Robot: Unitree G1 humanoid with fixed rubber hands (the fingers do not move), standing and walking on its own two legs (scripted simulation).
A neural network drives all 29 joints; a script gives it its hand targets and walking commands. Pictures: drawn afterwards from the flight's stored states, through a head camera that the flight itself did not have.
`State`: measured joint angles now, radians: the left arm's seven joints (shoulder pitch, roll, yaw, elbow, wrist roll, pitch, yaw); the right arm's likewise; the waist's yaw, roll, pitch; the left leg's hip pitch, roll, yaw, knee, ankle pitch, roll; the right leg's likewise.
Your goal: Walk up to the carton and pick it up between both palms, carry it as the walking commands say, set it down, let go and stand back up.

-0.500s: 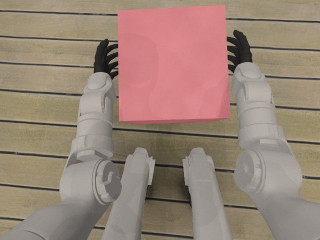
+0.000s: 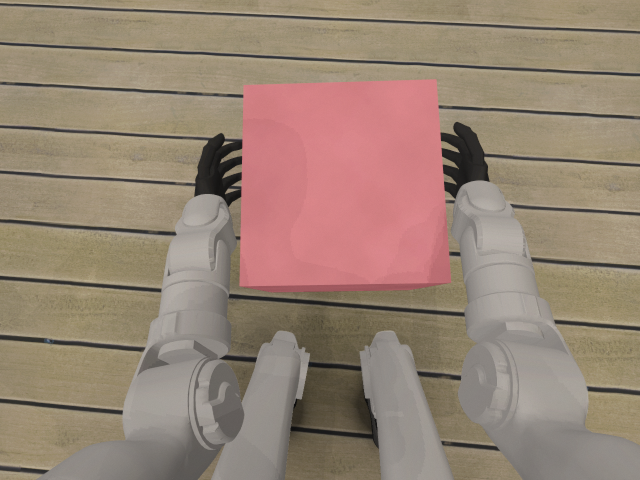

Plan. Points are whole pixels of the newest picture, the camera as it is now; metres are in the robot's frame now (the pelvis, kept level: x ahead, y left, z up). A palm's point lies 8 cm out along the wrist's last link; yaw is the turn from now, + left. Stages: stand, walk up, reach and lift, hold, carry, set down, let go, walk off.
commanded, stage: reach and lift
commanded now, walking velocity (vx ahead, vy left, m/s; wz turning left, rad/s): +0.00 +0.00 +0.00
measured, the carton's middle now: (339, 204) +0.45 +0.00 -0.13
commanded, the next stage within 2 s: none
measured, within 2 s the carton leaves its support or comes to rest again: neither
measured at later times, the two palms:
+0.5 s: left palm (190, 194) +0.41 +0.16 +0.02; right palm (493, 180) +0.43 -0.16 +0.02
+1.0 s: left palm (152, 185) +0.39 +0.16 +0.10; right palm (528, 170) +0.41 -0.16 +0.09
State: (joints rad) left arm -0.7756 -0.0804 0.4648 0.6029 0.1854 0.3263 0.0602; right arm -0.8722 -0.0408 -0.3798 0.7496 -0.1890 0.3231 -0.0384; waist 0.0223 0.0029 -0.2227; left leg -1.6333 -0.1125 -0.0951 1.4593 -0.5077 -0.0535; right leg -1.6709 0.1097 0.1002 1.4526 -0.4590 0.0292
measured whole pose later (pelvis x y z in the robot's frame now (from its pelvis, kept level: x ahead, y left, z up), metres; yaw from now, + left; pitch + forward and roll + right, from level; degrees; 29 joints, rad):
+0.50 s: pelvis +0.02 +0.00 +0.07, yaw +0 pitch +33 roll +1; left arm -0.59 -0.12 0.43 0.56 0.19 0.29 0.05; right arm -0.68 0.02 -0.36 0.68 -0.20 0.30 -0.03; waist 0.03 0.00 -0.22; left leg -1.31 -0.10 -0.11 1.19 -0.46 -0.04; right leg -1.35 0.10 0.11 1.19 -0.41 0.02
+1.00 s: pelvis +0.04 +0.00 +0.13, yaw -1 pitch +24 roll +1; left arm -0.44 -0.17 0.42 0.49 0.24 0.31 0.02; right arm -0.52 0.07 -0.36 0.59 -0.26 0.32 -0.01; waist 0.03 0.01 -0.17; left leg -0.93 -0.08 -0.13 0.85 -0.34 -0.03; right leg -0.96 0.08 0.13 0.85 -0.30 0.01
